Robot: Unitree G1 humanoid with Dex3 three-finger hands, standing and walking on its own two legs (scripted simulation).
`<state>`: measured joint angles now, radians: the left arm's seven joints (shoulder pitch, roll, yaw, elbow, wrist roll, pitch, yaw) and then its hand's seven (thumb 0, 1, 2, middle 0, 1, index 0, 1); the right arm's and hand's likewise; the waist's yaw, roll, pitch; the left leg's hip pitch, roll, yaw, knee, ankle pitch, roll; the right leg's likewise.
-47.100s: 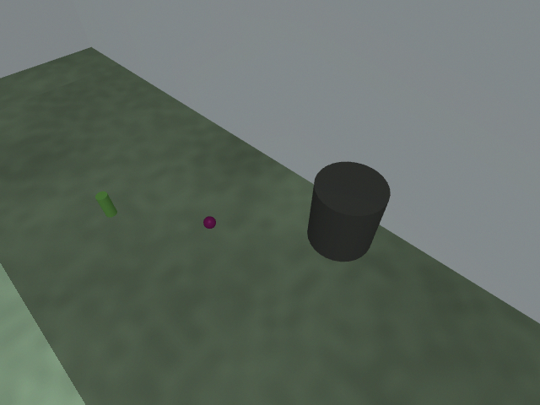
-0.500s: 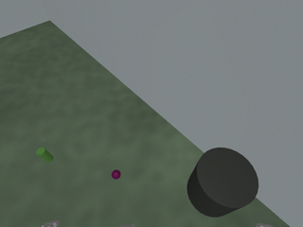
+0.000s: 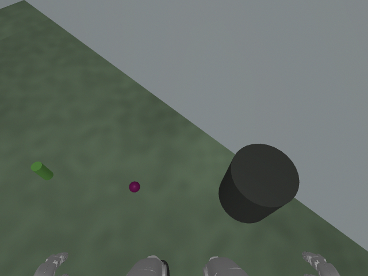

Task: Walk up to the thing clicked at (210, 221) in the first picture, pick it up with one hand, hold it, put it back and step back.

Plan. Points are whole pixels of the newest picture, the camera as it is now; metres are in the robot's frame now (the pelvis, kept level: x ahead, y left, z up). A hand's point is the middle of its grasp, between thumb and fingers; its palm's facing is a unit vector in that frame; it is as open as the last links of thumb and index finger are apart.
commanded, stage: step back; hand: left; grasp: from above
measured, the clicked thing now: (134, 186) +0.55 +0.25 -0.73
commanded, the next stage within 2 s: none
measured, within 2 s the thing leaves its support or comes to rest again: neither
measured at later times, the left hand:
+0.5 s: hand out of the picture -0.02 +0.27 -0.15, palm faces +0.05 -0.93 -0.36, open 7.3 cm
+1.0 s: hand out of the picture -0.24 +0.22 -0.13, palm faces +0.00 -0.91 -0.41, open 7.3 cm
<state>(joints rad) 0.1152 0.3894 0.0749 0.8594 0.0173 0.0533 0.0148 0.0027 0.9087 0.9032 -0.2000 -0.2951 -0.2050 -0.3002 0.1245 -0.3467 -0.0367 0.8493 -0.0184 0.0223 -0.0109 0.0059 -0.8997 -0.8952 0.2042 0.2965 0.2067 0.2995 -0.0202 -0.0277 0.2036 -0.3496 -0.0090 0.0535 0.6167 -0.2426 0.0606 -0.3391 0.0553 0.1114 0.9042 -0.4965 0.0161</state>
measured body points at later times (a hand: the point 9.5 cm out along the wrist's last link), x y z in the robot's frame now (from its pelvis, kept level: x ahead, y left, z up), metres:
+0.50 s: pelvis -0.14 +0.00 +0.00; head -0.08 +0.03 +0.44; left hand -0.02 +0.32 -0.12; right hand -0.04 -0.31 -0.11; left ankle -0.13 +0.10 -0.73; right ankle -0.09 -0.13 -0.68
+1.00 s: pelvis -0.30 -0.05 +0.00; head -0.26 -0.07 +0.45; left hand -0.24 +0.27 -0.10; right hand -0.19 -0.37 -0.12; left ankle -0.27 +0.09 -0.65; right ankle -0.28 -0.16 -0.73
